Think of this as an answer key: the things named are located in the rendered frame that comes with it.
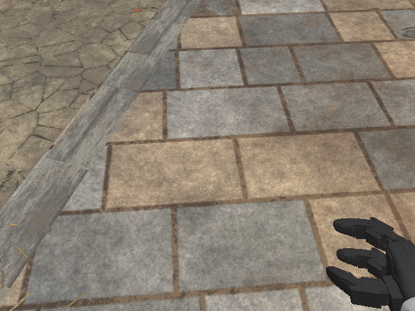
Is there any right robot forearm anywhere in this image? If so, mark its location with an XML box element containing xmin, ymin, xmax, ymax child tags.
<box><xmin>401</xmin><ymin>297</ymin><xmax>415</xmax><ymax>311</ymax></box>

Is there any right robot hand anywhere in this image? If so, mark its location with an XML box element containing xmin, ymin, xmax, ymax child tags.
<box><xmin>326</xmin><ymin>217</ymin><xmax>415</xmax><ymax>311</ymax></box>

